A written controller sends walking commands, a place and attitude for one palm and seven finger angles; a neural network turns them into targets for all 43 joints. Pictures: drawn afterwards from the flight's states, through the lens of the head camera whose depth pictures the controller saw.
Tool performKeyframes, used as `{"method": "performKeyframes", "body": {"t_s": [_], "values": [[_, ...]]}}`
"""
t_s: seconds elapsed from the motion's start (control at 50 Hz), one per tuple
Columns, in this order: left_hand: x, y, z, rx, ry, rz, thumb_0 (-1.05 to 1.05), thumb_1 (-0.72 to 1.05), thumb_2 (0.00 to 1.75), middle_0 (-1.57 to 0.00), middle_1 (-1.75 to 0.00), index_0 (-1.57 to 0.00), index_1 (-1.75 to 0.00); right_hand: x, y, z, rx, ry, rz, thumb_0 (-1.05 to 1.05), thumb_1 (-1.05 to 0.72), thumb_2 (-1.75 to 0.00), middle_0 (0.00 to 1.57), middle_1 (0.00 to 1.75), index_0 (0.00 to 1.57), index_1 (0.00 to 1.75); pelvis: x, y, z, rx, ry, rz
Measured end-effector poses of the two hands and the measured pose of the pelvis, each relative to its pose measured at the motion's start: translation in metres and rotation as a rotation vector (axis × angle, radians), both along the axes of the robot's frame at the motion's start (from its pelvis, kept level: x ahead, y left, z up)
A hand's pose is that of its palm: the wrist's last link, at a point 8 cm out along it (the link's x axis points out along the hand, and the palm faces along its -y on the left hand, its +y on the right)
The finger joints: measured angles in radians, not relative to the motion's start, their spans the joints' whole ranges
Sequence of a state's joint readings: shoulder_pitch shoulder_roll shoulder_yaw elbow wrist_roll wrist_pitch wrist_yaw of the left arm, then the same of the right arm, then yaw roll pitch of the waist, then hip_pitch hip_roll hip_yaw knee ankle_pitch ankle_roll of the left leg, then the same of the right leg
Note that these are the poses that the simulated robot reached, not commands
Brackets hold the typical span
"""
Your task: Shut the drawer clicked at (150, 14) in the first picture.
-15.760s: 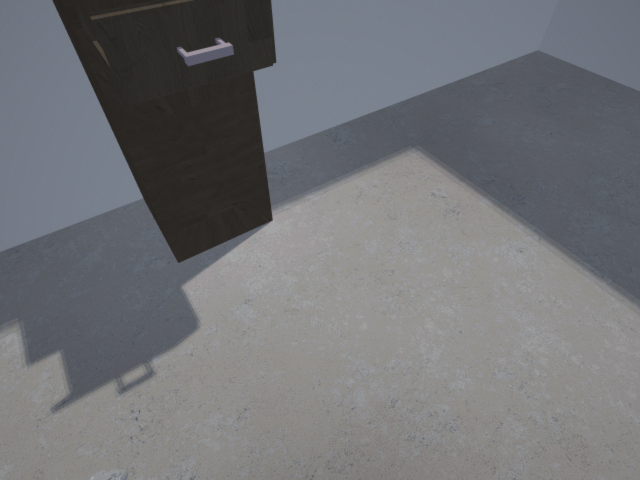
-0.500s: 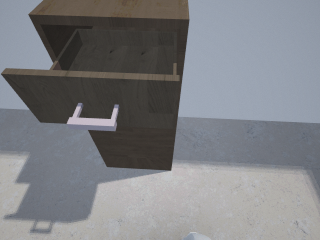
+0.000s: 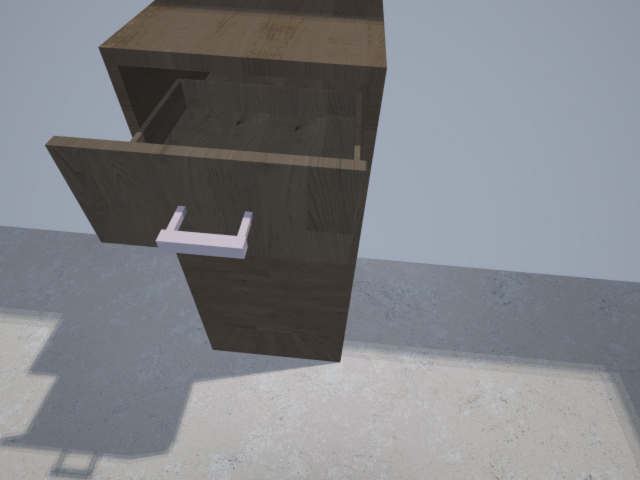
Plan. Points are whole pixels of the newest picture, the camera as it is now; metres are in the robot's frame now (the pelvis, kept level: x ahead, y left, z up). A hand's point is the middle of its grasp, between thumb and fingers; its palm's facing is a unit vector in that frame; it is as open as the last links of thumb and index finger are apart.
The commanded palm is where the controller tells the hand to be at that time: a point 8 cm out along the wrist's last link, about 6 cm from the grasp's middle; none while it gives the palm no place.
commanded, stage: come to a stop and stand still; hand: left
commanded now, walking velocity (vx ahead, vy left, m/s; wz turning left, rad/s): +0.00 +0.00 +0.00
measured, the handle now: (208, 230) +0.38 +0.19 +0.11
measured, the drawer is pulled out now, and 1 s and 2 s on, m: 0.21 0.21 0.21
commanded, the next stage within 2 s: look again from close up in 0.06 s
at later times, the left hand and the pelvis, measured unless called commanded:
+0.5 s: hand out of the picture +0.02 +0.21 -0.17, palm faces +0.03 -0.97 -0.22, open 7.4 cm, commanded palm none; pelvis +0.01 +0.03 +0.00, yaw +0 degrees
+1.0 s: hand (172, 383) +0.22 +0.20 +0.02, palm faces +0.17 -0.98 -0.03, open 6.9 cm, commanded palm +0.12 +0.24 -0.03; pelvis +0.02 +0.03 -0.02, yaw +1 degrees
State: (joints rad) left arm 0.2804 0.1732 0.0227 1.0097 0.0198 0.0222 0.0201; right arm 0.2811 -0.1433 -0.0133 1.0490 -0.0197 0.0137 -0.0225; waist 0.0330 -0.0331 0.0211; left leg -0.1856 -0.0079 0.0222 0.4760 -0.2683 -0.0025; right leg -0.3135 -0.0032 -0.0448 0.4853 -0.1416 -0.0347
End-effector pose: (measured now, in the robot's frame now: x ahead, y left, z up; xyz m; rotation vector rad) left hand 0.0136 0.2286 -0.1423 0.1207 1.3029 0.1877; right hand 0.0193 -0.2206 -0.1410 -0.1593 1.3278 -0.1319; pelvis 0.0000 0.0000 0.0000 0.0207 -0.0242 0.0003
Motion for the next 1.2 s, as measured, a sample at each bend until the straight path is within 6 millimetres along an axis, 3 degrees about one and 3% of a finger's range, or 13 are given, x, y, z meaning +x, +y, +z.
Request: {"method": "performKeyframes", "body": {"t_s": [0.16,0.24,0.42,0.56,0.8,0.84,0.9,0.96,1.0,1.04,1.08,1.14,1.2], "values": [[-0.041,-0.010,0.001,-0.008,0.114,0.003,0.00,0.91,0.90,-0.20,-0.30,-0.20,-0.30,-0.021,0.013,-0.006,0.043,0.063,-0.012,0.01,-0.91,-0.90,0.20,0.30,0.20,0.30,0.003,0.003,0.001,-0.016,0.003,-0.006],[-0.051,-0.007,0.000,-0.007,0.150,-0.018,0.00,0.90,0.90,-0.20,-0.30,-0.20,-0.30,-0.024,0.019,-0.010,0.050,0.037,-0.040,0.01,-0.91,-0.90,0.20,0.30,0.20,0.30,0.002,0.010,-0.002,-0.014,-0.005,-0.005],[-0.017,0.019,0.002,0.023,0.051,-0.026,0.00,0.90,0.90,-0.20,-0.30,-0.20,-0.30,-0.030,0.037,-0.012,0.061,0.026,-0.041,0.01,-0.91,-0.90,0.20,0.30,0.20,0.30,0.007,0.024,-0.002,-0.004,-0.002,-0.005],[0.009,0.026,0.006,0.025,-0.002,-0.043,0.00,0.90,0.90,-0.20,-0.30,-0.20,-0.30,-0.021,0.040,-0.008,0.054,0.020,-0.036,0.01,-0.90,-0.90,0.20,0.30,0.20,0.30,0.012,0.029,0.001,-0.006,-0.001,-0.006],[0.019,0.027,0.003,0.016,0.021,-0.054,0.01,0.92,0.90,-0.20,-0.30,-0.20,-0.30,0.001,0.035,-0.002,0.020,0.011,-0.024,0.01,-0.90,-0.90,0.20,0.30,0.20,0.30,0.022,0.033,0.003,-0.016,-0.012,-0.010],[0.044,0.034,0.022,0.022,-0.136,0.043,0.02,0.93,0.90,-0.20,-0.30,-0.20,-0.30,0.014,0.030,0.004,-0.008,-0.084,-0.016,0.01,-0.91,-0.90,0.20,0.30,0.20,0.30,0.021,0.033,0.001,-0.013,-0.014,-0.009],[0.103,0.040,0.082,0.080,-0.549,0.060,0.02,0.93,0.90,-0.22,-0.32,-0.22,-0.32,0.051,0.019,0.018,-0.049,-0.326,0.001,0.02,-0.91,-0.90,0.20,0.30,0.20,0.30,0.024,0.033,-0.002,-0.007,-0.002,0.010],[0.154,0.032,0.140,0.059,-0.934,0.017,0.02,0.93,0.90,-0.24,-0.35,-0.24,-0.35,0.097,0.009,0.034,-0.060,-0.549,0.043,0.02,-0.91,-0.90,0.20,0.30,0.20,0.30,0.023,0.033,-0.009,-0.009,0.034,0.023],[0.173,0.020,0.165,-0.003,-1.152,-0.041,0.02,0.92,0.90,-0.27,-0.38,-0.27,-0.38,0.130,0.004,0.047,-0.062,-0.676,0.075,0.02,-0.91,-0.90,0.20,0.30,0.20,0.30,0.023,0.030,-0.016,-0.007,0.068,0.014],[0.178,0.004,0.176,-0.082,-1.311,-0.123,0.01,0.92,0.90,-0.29,-0.41,-0.30,-0.41,0.160,-0.001,0.060,-0.065,-0.782,0.117,0.02,-0.91,-0.90,0.20,0.30,0.20,0.30,0.023,0.027,-0.025,-0.008,0.096,0.005],[0.173,-0.009,0.173,-0.131,-1.359,-0.216,0.01,0.92,0.90,-0.33,-0.45,-0.33,-0.45,0.188,-0.005,0.073,-0.069,-0.866,0.150,0.02,-0.91,-0.90,0.20,0.30,0.20,0.30,0.024,0.023,-0.035,-0.008,0.117,-0.003],[0.154,-0.013,0.151,-0.165,-1.263,-0.231,0.00,0.91,0.90,-0.39,-0.51,-0.39,-0.51,0.223,-0.008,0.086,-0.078,-0.947,0.181,0.01,-0.90,-0.90,0.20,0.30,0.20,0.30,0.027,0.017,-0.046,-0.007,0.145,-0.003],[0.130,-0.003,0.135,-0.112,-1.152,-0.137,0.01,0.90,0.90,-0.45,-0.57,-0.45,-0.57,0.249,-0.004,0.088,-0.077,-0.973,0.209,0.01,-0.90,-0.90,0.20,0.30,0.20,0.30,0.033,0.012,-0.053,-0.014,0.167,0.011]]}}
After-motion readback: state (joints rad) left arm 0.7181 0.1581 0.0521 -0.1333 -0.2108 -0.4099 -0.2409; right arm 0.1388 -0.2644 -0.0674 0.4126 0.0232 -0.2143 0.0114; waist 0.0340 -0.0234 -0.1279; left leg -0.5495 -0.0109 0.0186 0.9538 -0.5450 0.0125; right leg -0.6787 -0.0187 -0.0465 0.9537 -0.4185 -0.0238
